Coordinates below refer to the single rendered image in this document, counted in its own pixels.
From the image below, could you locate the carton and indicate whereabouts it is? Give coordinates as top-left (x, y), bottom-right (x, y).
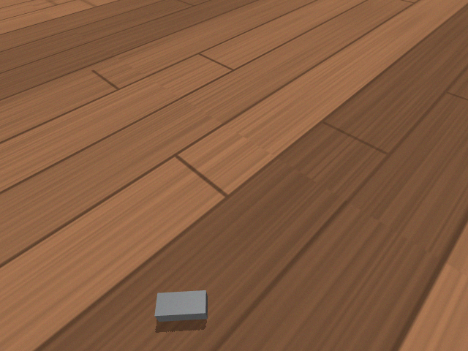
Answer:
top-left (154, 290), bottom-right (208, 322)

